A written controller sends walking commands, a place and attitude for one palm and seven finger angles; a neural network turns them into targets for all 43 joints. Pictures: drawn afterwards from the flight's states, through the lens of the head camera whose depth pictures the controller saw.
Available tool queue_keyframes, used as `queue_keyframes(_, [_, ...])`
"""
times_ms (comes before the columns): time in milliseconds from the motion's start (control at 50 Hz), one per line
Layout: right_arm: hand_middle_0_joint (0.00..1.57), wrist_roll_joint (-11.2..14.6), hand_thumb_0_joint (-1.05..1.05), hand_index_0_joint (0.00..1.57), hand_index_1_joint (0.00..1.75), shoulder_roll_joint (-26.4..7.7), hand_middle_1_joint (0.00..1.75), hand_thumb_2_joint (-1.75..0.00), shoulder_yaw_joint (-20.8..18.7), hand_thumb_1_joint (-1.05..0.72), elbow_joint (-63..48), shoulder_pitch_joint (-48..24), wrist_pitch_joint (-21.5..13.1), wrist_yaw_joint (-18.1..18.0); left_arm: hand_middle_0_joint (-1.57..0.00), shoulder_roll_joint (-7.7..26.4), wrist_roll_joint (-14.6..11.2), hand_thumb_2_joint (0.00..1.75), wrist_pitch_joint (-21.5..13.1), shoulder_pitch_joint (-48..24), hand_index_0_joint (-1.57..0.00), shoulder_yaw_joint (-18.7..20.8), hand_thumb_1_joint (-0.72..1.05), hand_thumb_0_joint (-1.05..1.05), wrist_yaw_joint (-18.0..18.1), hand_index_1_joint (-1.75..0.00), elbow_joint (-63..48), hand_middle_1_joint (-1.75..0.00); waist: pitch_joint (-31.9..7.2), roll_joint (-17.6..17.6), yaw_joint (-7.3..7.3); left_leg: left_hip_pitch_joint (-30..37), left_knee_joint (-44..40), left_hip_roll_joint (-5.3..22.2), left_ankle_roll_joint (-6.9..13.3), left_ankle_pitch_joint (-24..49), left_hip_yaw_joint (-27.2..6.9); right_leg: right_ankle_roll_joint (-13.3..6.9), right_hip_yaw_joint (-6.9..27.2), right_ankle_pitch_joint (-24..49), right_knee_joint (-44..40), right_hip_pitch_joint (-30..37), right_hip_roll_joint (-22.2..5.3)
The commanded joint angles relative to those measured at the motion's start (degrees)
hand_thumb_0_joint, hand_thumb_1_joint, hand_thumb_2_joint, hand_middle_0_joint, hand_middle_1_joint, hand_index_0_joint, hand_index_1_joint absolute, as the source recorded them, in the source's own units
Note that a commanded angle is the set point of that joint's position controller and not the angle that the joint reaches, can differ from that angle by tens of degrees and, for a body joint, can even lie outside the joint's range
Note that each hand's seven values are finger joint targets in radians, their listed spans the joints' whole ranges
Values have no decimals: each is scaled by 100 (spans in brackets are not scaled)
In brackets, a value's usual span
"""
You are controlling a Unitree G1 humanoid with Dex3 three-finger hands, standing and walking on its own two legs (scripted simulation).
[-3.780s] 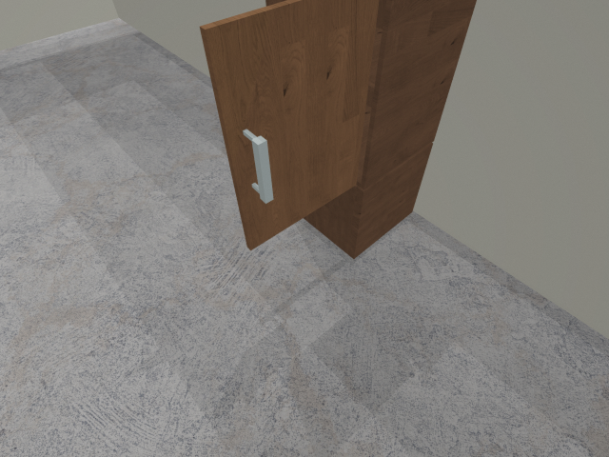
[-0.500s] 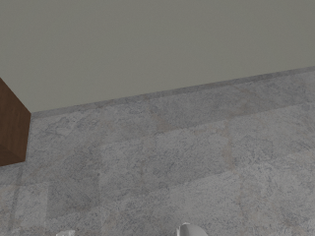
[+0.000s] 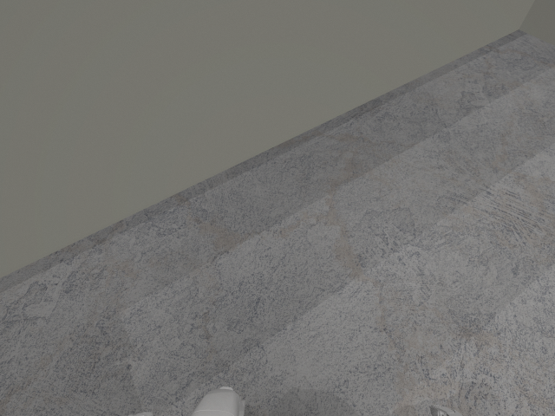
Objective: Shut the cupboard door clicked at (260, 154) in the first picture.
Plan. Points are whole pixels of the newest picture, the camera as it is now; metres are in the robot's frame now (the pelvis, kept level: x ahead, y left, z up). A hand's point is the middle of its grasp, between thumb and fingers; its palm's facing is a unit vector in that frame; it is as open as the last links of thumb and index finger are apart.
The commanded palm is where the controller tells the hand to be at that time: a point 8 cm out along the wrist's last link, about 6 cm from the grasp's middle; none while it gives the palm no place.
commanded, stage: walk around to get in front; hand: left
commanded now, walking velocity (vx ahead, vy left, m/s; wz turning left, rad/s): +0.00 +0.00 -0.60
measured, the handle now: out of the picture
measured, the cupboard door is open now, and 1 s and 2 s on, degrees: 88 88 88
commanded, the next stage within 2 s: walk to a spot facing it in 1.54 s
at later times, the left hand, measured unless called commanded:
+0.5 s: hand (183, 379) +0.19 +0.18 -0.17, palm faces -0.32 -0.92 -0.24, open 7.4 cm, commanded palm none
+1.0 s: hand (249, 372) +0.20 +0.07 -0.15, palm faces -0.49 -0.84 -0.22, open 7.4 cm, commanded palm none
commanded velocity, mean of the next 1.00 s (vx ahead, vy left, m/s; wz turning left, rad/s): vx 0.08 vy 0.00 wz -0.60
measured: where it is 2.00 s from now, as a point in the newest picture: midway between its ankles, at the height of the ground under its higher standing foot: (389, 380)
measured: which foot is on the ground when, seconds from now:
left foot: up 0.00-0.14, down 0.16-0.56, up 0.58-1.00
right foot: down 0.00-0.16, up 0.18-0.54, down 0.56-1.00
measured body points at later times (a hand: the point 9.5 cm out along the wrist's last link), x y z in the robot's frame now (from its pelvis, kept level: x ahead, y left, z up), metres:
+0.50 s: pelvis +0.03 +0.00 -0.01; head +0.09 -0.01 +0.44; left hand +0.20 +0.23 -0.15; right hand -0.01 -0.25 -0.15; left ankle +0.02 +0.15 -0.74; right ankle -0.01 -0.11 -0.71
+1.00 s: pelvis +0.06 -0.07 +0.00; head +0.08 -0.10 +0.45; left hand +0.23 +0.11 -0.13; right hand +0.00 -0.33 -0.14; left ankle +0.15 +0.08 -0.68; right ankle +0.01 -0.10 -0.74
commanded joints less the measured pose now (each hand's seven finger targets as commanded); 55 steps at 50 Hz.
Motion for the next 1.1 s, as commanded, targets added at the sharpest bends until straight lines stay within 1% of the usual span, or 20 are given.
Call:
queue_keyframes(0, [20, 41, 0, 20, 30, -406, 30, -90, -78, -90, -552, -187, -207, -50, -20, 1260, 58, 90, -95, 322, -20, 398, 90, 0, 133, -30, -308, -30, -781, -731, 189, -43, -841, -115, 60, -352, -27, -776, 1915, 2926, -470, 974, -1659])
queue_keyframes(60, [20, 77, 0, 20, 30, -391, 30, -90, -66, -90, -504, 82, -254, -85, -20, 1313, 28, 90, -63, 181, -20, 435, 90, 0, 136, -30, -335, -30, -921, -814, 66, 579, -1725, -263, 132, -98, 13, -644, 2007, 3353, -205, 798, -1514])
queue_keyframes(100, [20, 85, 0, 20, 30, -452, 30, -90, -69, -90, -359, 576, -299, -108, -20, 1211, -2, 90, -36, -86, -20, 411, 90, 0, 144, -30, -364, -30, -1020, -650, -200, 1643, -2982, -157, 184, 777, -21, -272, 1890, 2762, 161, 196, -1241])
queue_keyframes(120, [20, 31, 0, 20, 30, -729, 30, -90, -101, -90, -297, 812, -365, -125, -20, 994, -51, 90, -12, -62, -20, 370, 90, 0, 136, -30, -436, -30, -1151, 46, -269, 2538, -3749, 505, 398, 1232, -593, 40, 1436, 1654, 635, -572, -684])
queue_keyframes(140, [20, -55, 0, 20, 30, -1292, 30, -90, -186, -90, -355, 942, -406, -131, -20, 714, -110, 90, 0, 127, -20, 306, 90, 0, 64, -30, -516, -30, -1258, 1646, -219, 3261, -3950, 2086, 1023, 2500, -2100, 439, 421, -1299, 1876, -1671, 94])
queue_keyframes(160, [20, -78, 0, 20, 30, -1343, 30, -90, -175, -90, -405, 1012, -352, -161, -20, 866, -21, 90, 2, -4, -20, 314, 90, 0, 41, -30, -527, -30, -1073, 1352, -264, 2789, -3900, 2661, 1539, 3166, -2209, 565, 74, -2206, 3117, -1729, -130])
queue_keyframes(180, [20, -133, 0, 20, 30, -1182, 30, -90, -123, -90, -568, 760, -327, -163, -20, 924, 18, 90, 12, 62, -20, 359, 90, 0, -2, -30, -566, -30, -820, 723, -111, 2181, -3911, 2505, 1678, 2873, -1774, 632, 22, -1971, 3741, -1645, -355])
queue_keyframes(220, [20, -139, 0, 20, 30, -841, 30, -90, 0, -90, -567, 493, -373, -196, -20, 897, 85, 90, 59, 59, -20, 406, 90, 0, -56, -30, -346, -30, -580, 995, 53, 2124, -3718, 1835, 1312, 3815, -924, 731, -79, -1500, 4193, -1874, -434])
queue_keyframes(280, [20, -115, 0, 20, 30, -787, 30, -90, -7, -90, -462, 823, -388, -194, -20, 658, 49, 90, 108, -28, -20, 303, 90, 0, -136, -30, -388, -30, -730, 979, -30, 2754, -3352, 1366, 1066, 4832, 113, 801, -458, -1093, 3906, -1997, -488])
queue_keyframes(440, [20, -126, 0, 20, 30, -1017, 30, -90, -158, -90, -242, 1191, -324, -79, -20, 552, 34, 90, 59, -630, -20, 187, 90, 0, -222, -30, -560, -30, -752, 1436, -330, 2807, -2961, 1556, 1057, 4463, 764, 625, -1131, -987, 1637, -1110, -480])
queue_keyframes(480, [20, -108, 0, 20, 30, -1120, 30, -90, -192, -90, -261, 1005, -308, -56, -20, 639, 26, 90, 27, -345, -20, 207, 90, 0, -212, -30, -475, -30, -780, 1358, -127, 2483, -2590, 1600, 884, 4101, 878, 501, -1170, -504, 806, -447, -442])
queue_keyframes(500, [20, -63, 0, 20, 30, -1128, 30, -90, -205, -90, -304, 869, -301, -29, -20, 798, 40, 90, 2, 116, -20, 242, 90, 0, -194, -30, -352, -30, -888, 1032, 140, 2054, -1995, 1497, 684, 3700, 1063, 405, -1159, 311, 124, 358, -426])
queue_keyframes(520, [20, 11, 0, 20, 30, -924, 30, -90, -183, -90, -402, 809, -294, 3, -20, 1265, 85, 90, -67, 724, -20, 343, 90, 0, -129, -30, -165, -30, -1278, -181, 448, 1071, -818, 1110, 360, 2482, 1368, 111, -219, 1910, -355, 1651, -1192])
queue_keyframes(540, [20, 36, 0, 20, 30, -441, 30, -90, -37, -90, -728, 453, -285, 15, -20, 1986, 84, 90, -106, 1123, -20, 508, 90, 0, -21, -30, -41, -30, -1263, -2062, 651, -571, 850, 93, 55, -1664, 1321, -645, 2002, 4564, -433, 2199, -2738])
queue_keyframes(560, [20, 34, 0, 20, 30, -655, 30, -90, -26, -90, -698, 409, -187, -81, -20, 1918, -24, 90, -85, 1142, -20, 480, 90, 0, 70, -30, -27, -30, -1289, -1736, 616, -644, 1354, 226, 124, -1850, 200, -1001, 1903, 4334, -495, 1865, -2876])
queue_keyframes(600, [20, 18, 0, 20, 30, -577, 30, -90, -71, -90, -471, 365, -143, -61, -20, 1412, -25, 90, -37, 250, -20, 409, 90, 0, 147, -30, -259, -30, -783, -1282, 275, -748, 1462, 444, 102, -764, 74, -735, 1391, 2757, -678, 1250, -2157])
queue_keyframes(680, [20, -30, 0, 20, 30, -506, 30, -90, -74, -90, -256, 555, -63, 2, -20, 1123, -24, 90, -109, -143, -20, 285, 90, 0, 136, -30, -429, -30, -704, -835, -37, -267, 991, 275, -3, 25, 33, -499, 825, 2463, -799, 516, -1648])
queue_keyframes(840, [20, -85, 0, 20, 30, -527, 30, -90, -110, -90, -503, 60, -174, 69, -20, 1139, -4, 90, -213, 341, -20, 347, 90, 0, 46, -30, -291, -30, -552, -652, 177, -692, 119, 155, -37, 213, -48, -676, 1790, -290, -1411, 861, -1602])
queue_keyframes(1000, [20, -36, 0, 20, 30, -419, 30, -90, -112, -90, -790, -498, -423, 133, -20, 1186, 43, 90, -329, 811, -20, 406, 90, 0, 12, -30, -98, -30, -390, -743, 398, -526, -1139, -153, 99, -149, -34, -867, 2476, -421, -1334, 1093, -1552])
queue_keyframes(1080, [20, -4, 0, 20, 30, -399, 30, -90, -74, -90, -768, -274, -550, 91, -20, 1222, 20, 90, -328, 693, -20, 421, 90, 0, 3, -30, -71, -30, -540, -719, 236, 496, -2227, -397, 212, 46, 65, -751, 2430, 429, -875, 778, -1327])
